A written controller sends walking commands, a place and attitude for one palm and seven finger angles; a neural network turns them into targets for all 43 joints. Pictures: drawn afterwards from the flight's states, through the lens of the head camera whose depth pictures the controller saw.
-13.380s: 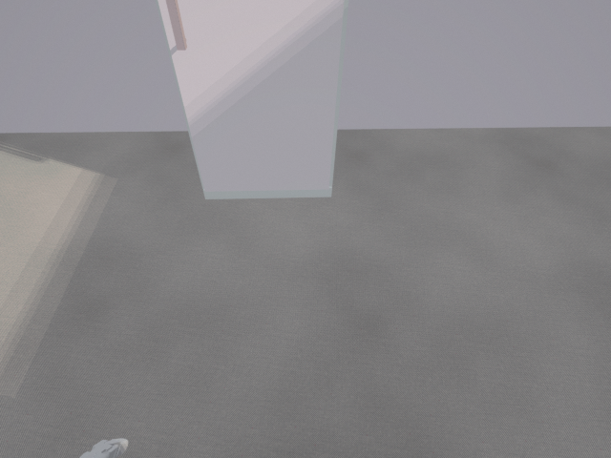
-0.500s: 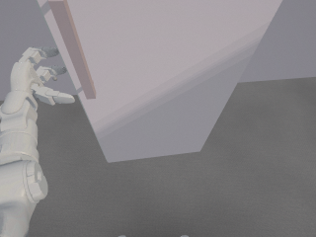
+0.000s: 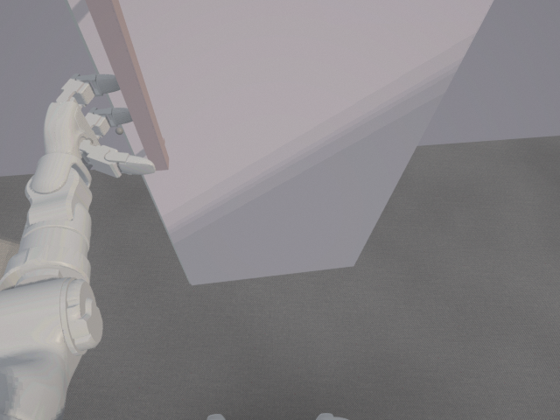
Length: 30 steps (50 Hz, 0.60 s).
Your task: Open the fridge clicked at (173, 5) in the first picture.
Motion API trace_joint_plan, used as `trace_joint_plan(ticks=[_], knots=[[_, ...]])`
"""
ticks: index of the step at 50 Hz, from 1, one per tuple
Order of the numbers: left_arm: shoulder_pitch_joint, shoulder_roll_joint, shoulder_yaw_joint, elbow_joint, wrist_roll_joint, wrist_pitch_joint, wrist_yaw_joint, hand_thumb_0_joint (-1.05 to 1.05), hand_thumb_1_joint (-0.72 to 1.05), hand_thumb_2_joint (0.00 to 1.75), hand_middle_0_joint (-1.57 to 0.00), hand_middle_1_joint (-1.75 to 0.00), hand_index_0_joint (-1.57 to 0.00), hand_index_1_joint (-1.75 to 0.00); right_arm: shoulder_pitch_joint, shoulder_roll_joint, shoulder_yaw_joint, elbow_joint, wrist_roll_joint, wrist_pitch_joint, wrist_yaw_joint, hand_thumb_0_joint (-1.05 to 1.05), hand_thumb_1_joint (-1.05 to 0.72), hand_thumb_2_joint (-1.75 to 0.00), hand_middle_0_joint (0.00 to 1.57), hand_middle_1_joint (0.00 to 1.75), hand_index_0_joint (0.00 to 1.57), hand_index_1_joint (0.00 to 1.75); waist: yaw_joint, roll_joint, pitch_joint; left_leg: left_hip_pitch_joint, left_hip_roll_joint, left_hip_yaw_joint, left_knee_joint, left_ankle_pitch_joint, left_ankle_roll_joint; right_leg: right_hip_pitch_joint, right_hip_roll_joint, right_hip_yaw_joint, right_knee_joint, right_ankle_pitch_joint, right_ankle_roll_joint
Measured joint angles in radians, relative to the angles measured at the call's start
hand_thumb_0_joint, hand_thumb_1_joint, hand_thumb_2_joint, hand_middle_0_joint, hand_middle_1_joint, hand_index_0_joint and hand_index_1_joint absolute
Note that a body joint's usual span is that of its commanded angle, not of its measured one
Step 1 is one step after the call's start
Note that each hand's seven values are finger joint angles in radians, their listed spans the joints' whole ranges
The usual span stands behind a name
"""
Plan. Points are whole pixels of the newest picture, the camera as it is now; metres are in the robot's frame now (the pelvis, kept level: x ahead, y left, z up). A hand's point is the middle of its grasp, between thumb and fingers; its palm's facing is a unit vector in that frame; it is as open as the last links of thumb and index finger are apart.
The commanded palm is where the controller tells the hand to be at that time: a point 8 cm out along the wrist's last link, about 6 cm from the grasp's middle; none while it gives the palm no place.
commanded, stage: feel for the door with the fingertips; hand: left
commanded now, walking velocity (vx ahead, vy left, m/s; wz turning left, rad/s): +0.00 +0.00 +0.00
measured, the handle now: (138, 88) +0.55 +0.19 +0.15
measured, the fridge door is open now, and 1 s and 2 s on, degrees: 0 0 0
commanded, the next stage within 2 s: slide the fingers in behind the handle in 0.58 s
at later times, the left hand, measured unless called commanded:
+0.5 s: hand (117, 121) +0.50 +0.22 +0.13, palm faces +0.09 -1.00 +0.01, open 14.0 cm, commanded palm +0.48 +0.26 +0.13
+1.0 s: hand (117, 117) +0.51 +0.22 +0.14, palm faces +0.10 -1.00 +0.00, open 13.8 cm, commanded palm +0.48 +0.25 +0.13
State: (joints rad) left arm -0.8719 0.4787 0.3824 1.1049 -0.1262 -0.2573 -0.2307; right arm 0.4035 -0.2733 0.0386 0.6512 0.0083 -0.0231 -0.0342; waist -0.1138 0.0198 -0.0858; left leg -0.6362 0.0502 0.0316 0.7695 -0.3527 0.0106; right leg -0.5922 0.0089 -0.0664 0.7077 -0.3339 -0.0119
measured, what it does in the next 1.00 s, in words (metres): stands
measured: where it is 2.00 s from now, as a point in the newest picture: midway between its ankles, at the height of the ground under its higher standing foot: outside the picture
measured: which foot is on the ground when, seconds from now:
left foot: down 0.00-1.00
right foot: down 0.00-1.00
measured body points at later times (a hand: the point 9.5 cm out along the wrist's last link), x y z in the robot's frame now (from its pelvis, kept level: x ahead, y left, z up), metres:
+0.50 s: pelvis +0.00 +0.00 +0.00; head +0.08 +0.01 +0.44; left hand +0.49 +0.27 +0.14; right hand +0.00 -0.27 -0.11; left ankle +0.01 +0.11 -0.71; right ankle +0.00 -0.12 -0.71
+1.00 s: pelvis +0.00 +0.01 +0.00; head +0.08 +0.02 +0.44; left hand +0.50 +0.27 +0.14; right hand +0.00 -0.25 -0.12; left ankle +0.01 +0.11 -0.71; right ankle +0.00 -0.12 -0.71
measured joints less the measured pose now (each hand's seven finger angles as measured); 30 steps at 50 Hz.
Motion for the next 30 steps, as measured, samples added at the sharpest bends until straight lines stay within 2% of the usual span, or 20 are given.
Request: trace_joint_plan(ticks=[5,11,15,22,30], knots=[[-0.024,-0.004,0.007,0.029,0.029,0.008,0.035,-0.01,-0.5,0.3,-0.3,-1.2,-0.3,-1.2,0.0,-0.001,0.0,0.002,-0.003,-0.003,0.003,0.01,-0.9,-0.9,0.2,0.3,0.21,0.3,-0.017,0.001,0.004,-0.009,0.002,0.003,0.003,0.001,0.0,-0.012,0.002,0.003,0.005,0.001,-0.001],[-0.029,0.031,0.049,0.037,0.052,-0.012,0.06,-0.01,-0.5,0.3,-0.3,-1.2,-0.3,-1.2,0.012,0.001,-0.001,-0.003,-0.007,-0.003,0.004,0.01,-0.9,-0.9,0.2,0.3,0.21,0.3,-0.033,0.003,0.001,-0.013,0.008,0.015,0.001,0.001,-0.002,-0.024,0.008,0.015,0.007,0.004,-0.002],[-0.034,0.053,0.048,0.051,0.043,-0.02,0.04,-0.01,-0.5,0.3,-0.3,-1.2,-0.3,-1.2,0.028,0.001,0.0,0.003,-0.005,0.004,0.005,0.01,-0.9,-0.9,0.2,0.3,0.21,0.3,-0.028,0.006,-0.003,-0.008,0.01,0.016,-0.001,-0.002,-0.002,-0.019,0.009,0.017,0.005,0.002,-0.003],[-0.069,0.074,0.028,0.106,0.03,0.019,0.002,-0.01,-0.5,0.3,-0.3,-1.2,-0.3,-1.2,0.031,-0.006,0.004,0.009,-0.003,0.009,-0.002,0.01,-0.9,-0.9,0.21,0.3,0.21,0.3,-0.026,0.007,0.002,-0.02,0.006,0.005,0.0,0.0,0.0,-0.022,0.006,0.006,-0.002,0.003,-0.001],[-0.085,0.076,0.041,0.094,0.039,-0.025,0.0,-0.01,-0.5,0.3,-0.31,-1.22,-0.31,-1.21,0.023,-0.009,-0.003,0.009,-0.01,0.003,0.002,0.01,-0.9,-0.9,0.2,0.3,0.21,0.3,-0.035,-0.005,-0.005,-0.05,0.006,0.001,0.016,-0.007,0.001,-0.047,0.006,0.004,0.007,0.0,0.002]])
